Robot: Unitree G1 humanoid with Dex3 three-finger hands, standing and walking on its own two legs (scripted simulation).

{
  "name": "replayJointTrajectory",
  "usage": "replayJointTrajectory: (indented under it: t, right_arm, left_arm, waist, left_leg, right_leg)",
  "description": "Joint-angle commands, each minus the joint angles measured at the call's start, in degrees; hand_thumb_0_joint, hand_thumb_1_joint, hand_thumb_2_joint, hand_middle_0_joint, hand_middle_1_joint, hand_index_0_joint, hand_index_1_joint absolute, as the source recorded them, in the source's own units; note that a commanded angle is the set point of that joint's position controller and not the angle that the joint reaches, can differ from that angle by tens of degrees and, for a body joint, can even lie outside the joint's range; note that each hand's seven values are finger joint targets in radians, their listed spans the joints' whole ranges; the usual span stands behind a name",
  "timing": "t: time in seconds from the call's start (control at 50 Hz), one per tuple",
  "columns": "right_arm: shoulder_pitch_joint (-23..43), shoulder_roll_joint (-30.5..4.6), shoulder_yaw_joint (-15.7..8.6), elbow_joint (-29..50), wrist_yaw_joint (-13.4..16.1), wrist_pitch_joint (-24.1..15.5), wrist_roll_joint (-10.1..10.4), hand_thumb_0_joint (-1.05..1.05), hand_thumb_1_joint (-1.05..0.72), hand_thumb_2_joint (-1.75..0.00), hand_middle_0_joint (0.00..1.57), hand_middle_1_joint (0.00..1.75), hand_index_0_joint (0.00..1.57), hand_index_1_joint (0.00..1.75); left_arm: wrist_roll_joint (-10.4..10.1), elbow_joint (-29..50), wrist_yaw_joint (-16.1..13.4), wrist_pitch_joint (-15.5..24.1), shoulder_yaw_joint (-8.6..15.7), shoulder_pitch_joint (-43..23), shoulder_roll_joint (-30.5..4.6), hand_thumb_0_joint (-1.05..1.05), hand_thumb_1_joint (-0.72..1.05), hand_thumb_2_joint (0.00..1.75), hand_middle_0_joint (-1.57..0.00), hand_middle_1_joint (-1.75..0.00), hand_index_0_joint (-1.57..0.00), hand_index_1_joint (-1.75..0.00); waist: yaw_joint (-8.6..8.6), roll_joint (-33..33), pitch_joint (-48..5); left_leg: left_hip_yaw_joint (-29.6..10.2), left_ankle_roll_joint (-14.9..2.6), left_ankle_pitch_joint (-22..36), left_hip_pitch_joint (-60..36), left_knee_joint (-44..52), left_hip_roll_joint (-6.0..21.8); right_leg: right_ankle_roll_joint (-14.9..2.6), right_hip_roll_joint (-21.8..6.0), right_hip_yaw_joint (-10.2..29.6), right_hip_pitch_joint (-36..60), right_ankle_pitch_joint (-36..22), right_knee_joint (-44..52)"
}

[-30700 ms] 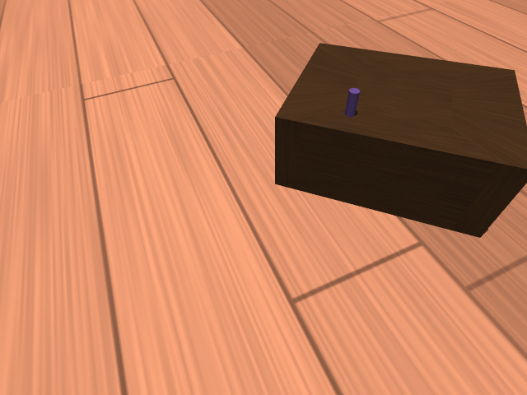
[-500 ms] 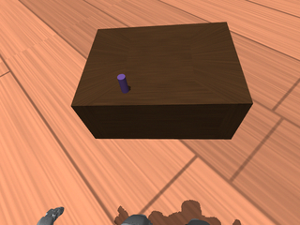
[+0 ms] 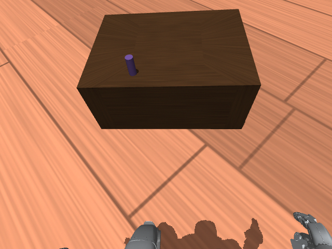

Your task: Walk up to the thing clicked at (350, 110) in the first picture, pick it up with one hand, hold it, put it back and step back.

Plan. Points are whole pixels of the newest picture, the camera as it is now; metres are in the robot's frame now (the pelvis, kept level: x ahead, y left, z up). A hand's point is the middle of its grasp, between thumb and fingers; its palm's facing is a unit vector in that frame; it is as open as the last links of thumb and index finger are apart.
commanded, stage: step back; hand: left
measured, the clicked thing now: (131, 65) +0.99 +0.28 -0.27
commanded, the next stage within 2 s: stand in 1.64 s
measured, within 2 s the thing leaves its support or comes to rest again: neither
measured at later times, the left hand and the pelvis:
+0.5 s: hand out of the picture -0.08 +0.29 -0.13, palm faces +0.11 -0.92 -0.38, open 7.3 cm; pelvis -0.12 +0.00 +0.02, yaw +5 degrees
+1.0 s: hand out of the picture -0.08 +0.32 -0.14, palm faces +0.08 -0.92 -0.38, open 7.3 cm; pelvis -0.10 +0.05 +0.01, yaw +4 degrees
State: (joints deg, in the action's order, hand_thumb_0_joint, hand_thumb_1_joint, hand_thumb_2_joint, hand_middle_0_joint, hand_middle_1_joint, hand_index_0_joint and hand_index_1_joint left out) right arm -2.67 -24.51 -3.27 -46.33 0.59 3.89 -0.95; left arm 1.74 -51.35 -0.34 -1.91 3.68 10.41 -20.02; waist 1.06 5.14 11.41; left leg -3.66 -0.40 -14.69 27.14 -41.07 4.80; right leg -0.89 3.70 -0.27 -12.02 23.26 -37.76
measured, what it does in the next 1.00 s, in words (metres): walks backwards: left foot, then left foot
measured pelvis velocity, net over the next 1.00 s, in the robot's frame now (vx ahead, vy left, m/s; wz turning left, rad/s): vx -0.10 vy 0.05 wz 0.06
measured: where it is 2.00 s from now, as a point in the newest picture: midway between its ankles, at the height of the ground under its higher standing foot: outside the picture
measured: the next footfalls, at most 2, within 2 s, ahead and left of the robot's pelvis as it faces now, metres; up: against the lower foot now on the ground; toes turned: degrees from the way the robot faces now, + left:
left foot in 0.32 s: -0.09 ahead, +0.13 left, +0.00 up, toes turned +5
left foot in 0.88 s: -0.02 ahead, +0.18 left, +0.00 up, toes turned +6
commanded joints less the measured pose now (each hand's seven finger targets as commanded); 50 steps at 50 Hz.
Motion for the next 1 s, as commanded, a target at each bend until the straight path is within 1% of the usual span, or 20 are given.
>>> replayJointTrajectory:
  t: [0.0, 0.06, 0.2, 0.26, 0.3, 0.34, 0.36, 0.42, 0.48, 0.54, 0.56, 0.6, 0.62, 0.7, 0.78, 0.86, 0.9, 0.92, 0.94, 0.98]
  right_arm:
    - [-0.3, -10.3, -3.9, 4.6, 1.5, -0.4, 0.7, 0.0, -0.9, -0.9, 0.2, 0.3, 0.2, 0.3]
    - [-6.5, -8.2, -2.2, 0.3, 1.1, -0.5, 1.1, 0.0, -0.9, -0.9, 0.2, 0.3, 0.2, 0.3]
    - [-3.4, -7.3, -1.9, 0.9, 0.8, -2.5, -0.5, 0.0, -0.9, -0.9, 0.2, 0.3, 0.2, 0.3]
    - [-8.1, -8.3, -2.8, -2.1, 0.1, -2.9, -1.0, 0.0, -0.9, -0.9, 0.2, 0.3, 0.2, 0.3]
    - [-12.5, -8.7, -3.8, -5.4, -0.4, -3.2, -1.1, 0.0, -0.9, -0.9, 0.2, 0.3, 0.2, 0.3]
    - [-10.0, -14.1, -4.4, -4.3, -0.6, -3.6, -2.1, 0.0, -0.9, -0.9, 0.2, 0.3, 0.2, 0.3]
    - [-6.6, -17.2, -4.6, -3.5, -0.9, -3.6, -1.7, 0.0, -0.9, -0.9, 0.2, 0.3, 0.2, 0.3]
    - [0.7, -9.7, -2.4, -2.1, -0.7, -4.5, -2.4, 0.0, -0.9, -0.9, 0.2, 0.3, 0.2, 0.3]
    - [-2.9, -10.1, -3.0, -4.0, -1.2, -4.8, -2.1, 0.0, -0.9, -0.9, 0.2, 0.3, 0.2, 0.3]
    - [-3.5, -9.4, -2.9, -4.0, -1.6, -3.3, -1.6, 0.0, -0.9, -0.9, 0.2, 0.3, 0.2, 0.3]
    - [-4.1, -7.8, -2.6, -3.8, -1.5, -3.0, -1.4, 0.0, -0.9, -0.9, 0.2, 0.3, 0.2, 0.3]
    - [-2.9, -4.9, -1.8, -1.9, -1.4, -3.3, -1.5, 0.0, -0.9, -0.9, 0.2, 0.3, 0.2, 0.3]
    - [-3.1, -8.8, -3.1, -2.8, -1.1, -3.5, -1.7, 0.0, -0.9, -0.9, 0.2, 0.3, 0.2, 0.3]
    - [-6.2, -8.2, -3.3, -4.7, -1.9, -4.6, -0.9, 0.0, -0.9, -0.9, 0.2, 0.3, 0.2, 0.3]
    - [-6.2, -6.6, -2.9, -4.6, -2.1, -4.8, -1.0, 0.0, -0.9, -0.9, 0.2, 0.3, 0.2, 0.3]
    - [-9.9, -6.3, -3.3, -7.5, -0.9, -5.7, -0.9, 0.0, -0.9, -0.9, 0.2, 0.3, 0.2, 0.3]
    - [-9.5, -10.9, -3.6, -6.9, 0.0, -6.4, -1.5, 0.0, -0.9, -0.9, 0.2, 0.3, 0.2, 0.3]
    - [-6.5, -14.3, -3.8, -5.9, 0.0, -6.3, -1.2, 0.0, -0.9, -0.9, 0.2, 0.3, 0.2, 0.3]
    - [-3.6, -15.0, -4.1, -5.9, -0.1, -6.0, -1.0, 0.0, -0.9, -0.9, 0.2, 0.3, 0.2, 0.3]
    - [-1.5, -12.2, -3.1, -5.6, 0.0, -6.2, -1.7, 0.0, -0.9, -0.9, 0.2, 0.3, 0.2, 0.3]
  left_arm:
    - [0.7, 7.1, -1.6, 1.9, 6.0, -1.5, -23.6, 0.0, 0.9, 0.9, -0.2, -0.3, -0.2, -0.3]
    - [0.5, 7.5, -1.9, 1.9, 4.1, -7.2, -15.9, 0.0, 0.9, 0.9, -0.2, -0.3, -0.2, -0.3]
    - [1.2, 6.1, -2.0, 2.2, 4.9, 4.3, -16.0, 0.0, 0.9, 0.9, -0.2, -0.3, -0.2, -0.3]
    - [0.6, 6.1, -1.4, 1.7, 4.8, 0.8, -18.1, 0.0, 0.9, 0.9, -0.2, -0.3, -0.2, -0.3]
    - [0.4, 6.0, -1.1, 1.4, 3.5, 0.3, -16.1, 0.0, 0.9, 0.9, -0.2, -0.3, -0.2, -0.3]
    - [-1.0, 6.2, -1.0, 1.8, 1.7, -1.6, -10.6, 0.0, 0.9, 0.9, -0.2, -0.3, -0.2, -0.3]
    - [-0.3, 4.8, -1.2, 2.0, 3.5, -5.4, -15.9, 0.0, 0.9, 0.9, -0.2, -0.3, -0.2, -0.3]
    - [-1.2, 1.5, 0.5, 2.5, 3.2, 0.3, -14.1, 0.0, 0.9, 0.9, -0.2, -0.3, -0.2, -0.3]
    - [-0.8, 0.2, 1.2, 3.3, 2.8, 0.5, -12.7, 0.0, 0.9, 0.9, -0.2, -0.3, -0.2, -0.3]
    - [-0.1, -2.1, 0.1, 4.7, 2.7, 4.7, -11.5, 0.0, 0.9, 0.9, -0.2, -0.3, -0.2, -0.3]
    - [0.4, -3.0, -0.4, 5.3, 3.1, 6.9, -13.0, 0.0, 0.9, 0.9, -0.2, -0.3, -0.2, -0.3]
    - [1.4, -2.7, -1.0, 6.0, 5.2, 8.1, -20.8, 0.0, 0.9, 0.9, -0.2, -0.3, -0.2, -0.3]
    - [1.3, -1.2, -0.9, 6.0, 5.3, 4.0, -22.4, 0.0, 0.9, 0.9, -0.2, -0.3, -0.2, -0.3]
    - [0.3, -0.8, -0.8, 7.0, 4.1, 2.7, -16.6, 0.0, 0.9, 0.9, -0.2, -0.3, -0.2, -0.3]
    - [0.3, -0.4, -0.3, 6.4, 3.4, 1.3, -16.9, 0.0, 0.9, 0.9, -0.2, -0.3, -0.2, -0.3]
    - [-0.8, 0.4, 0.0, 4.7, 1.4, -0.2, -13.5, 0.0, 0.9, 0.9, -0.2, -0.3, -0.2, -0.3]
    - [-1.8, 0.5, 0.0, 3.8, -0.1, 2.4, -8.8, 0.0, 0.9, 0.9, -0.2, -0.3, -0.2, -0.3]
    - [-1.7, -1.0, -0.5, 2.9, 1.0, 2.7, -12.5, 0.0, 0.9, 0.9, -0.2, -0.3, -0.2, -0.3]
    - [-1.5, -1.9, -0.6, 2.7, 1.3, 2.6, -14.4, 0.0, 0.9, 0.9, -0.2, -0.3, -0.2, -0.3]
    - [-1.3, -2.7, -0.2, 2.6, 1.3, 2.8, -13.2, 0.0, 0.9, 0.9, -0.2, -0.3, -0.2, -0.3]
  waist:
    - [2.02, -18.0, -6.8]
    - [-3.53, -10.1, -8.9]
    - [4.14, -16.9, -14.9]
    - [1.69, -19.5, -14.7]
    - [-0.56, -12.9, -14.0]
    - [-1.79, 6.8, -11.8]
    - [-3.43, 5.2, -6.9]
    - [1.44, 2.0, -2.9]
    - [-0.72, 4.6, -5.1]
    - [1.03, 3.6, -7.4]
    - [1.8, -0.3, -8.8]
    - [3.61, -13.2, -6.6]
    - [2.53, -9.7, -2.9]
    - [0.6, -8.4, -5.9]
    - [0.43, -13.9, -8.6]
    - [-2.28, -10.9, -12.7]
    - [-1.45, 2.5, -15.2]
    - [-1.25, 2.5, -14.4]
    - [-0.62, 1.9, -11.7]
    - [0.36, 1.9, -9.5]
  left_leg:
    - [-10.0, 0.48, -19.8, -0.8, -27.7, -6.5]
    - [-7.4, 0.54, -11.5, 2.1, -30.2, -12.4]
    - [-1.1, 2.05, -17.3, 3.5, -6.1, -6.3]
    - [2.9, 0.22, -15.6, -10.0, 7.6, -5.7]
    - [3.0, -1.74, -6.1, -22.2, 19.8, -6.7]
    - [-26.2, -9.66, -29.4, -21.3, 29.0, 11.7]
    - [-30.3, -14.74, -39.3, -4.1, 31.8, 16.2]
    - [-11.9, -9.27, -23.3, -1.4, 27.3, 6.5]
    - [-9.4, -7.72, -23.6, -7.2, 25.8, 4.4]
    - [-5.2, -6.55, -24.0, -6.4, 17.2, 3.6]
    - [-3.2, -5.46, -21.2, -3.1, 10.2, 1.6]
    - [0.8, -0.9, -18.0, 10.7, -9.9, -6.3]
    - [-4.9, -0.64, -16.8, 6.9, -12.3, -3.3]
    - [-2.8, -0.1, -9.8, 3.6, -9.3, -2.1]
    - [3.0, 0.88, -8.8, -6.5, 0.8, -2.2]
    - [6.2, 0.24, 6.3, -22.7, 15.3, -5.0]
    - [-16.1, -5.05, 0.8, -24.4, 22.4, 10.6]
    - [-21.8, -11.54, -7.6, -15.3, 24.6, 16.3]
    - [-21.0, -13.33, -10.5, -9.7, 25.1, 16.7]
    - [-13.0, -9.83, -7.2, -10.3, 23.2, 11.8]
  right_leg:
    - [-17.01, -30.4, 35.1, -18.2, -12.7, 22.8]
    - [-7.92, -15.0, 8.7, -6.4, -33.4, 10.6]
    - [-11.2, -19.0, 15.5, 12.5, -14.5, 10.9]
    - [-10.21, -19.8, 16.1, 2.2, -4.2, 12.5]
    - [-5.68, -15.7, 10.4, -7.2, -0.8, 7.2]
    - [-0.18, -3.9, -1.8, -22.9, 8.6, -8.0]
    - [0.55, -5.9, 3.4, -15.3, 11.6, -15.1]
    - [-0.12, -5.1, 2.3, -8.2, 2.0, -11.3]
    - [0.59, -3.9, -1.5, -6.1, 1.4, -1.7]
    - [-0.44, -2.0, -2.3, 4.4, -2.9, 15.0]
    - [-1.13, -3.2, 1.5, 9.8, -3.1, 17.4]
    - [-9.12, -23.0, 33.5, 8.0, 22.0, 27.9]
    - [-13.06, -27.3, 38.0, -1.3, 25.7, 28.4]
    - [-9.97, -19.6, 20.0, 3.0, 4.0, 23.5]
    - [-8.31, -17.0, 11.5, -2.7, -6.5, 19.0]
    - [-4.49, -11.5, 3.2, -8.0, -19.4, 4.4]
    - [-0.48, -4.1, 0.8, -14.2, -5.1, -6.2]
    - [-0.23, -4.8, 3.0, -10.1, 9.0, -10.2]
    - [-0.23, -6.5, 3.5, -6.6, 9.8, -10.6]
    - [-0.96, -6.5, 4.7, -8.0, 8.0, -8.0]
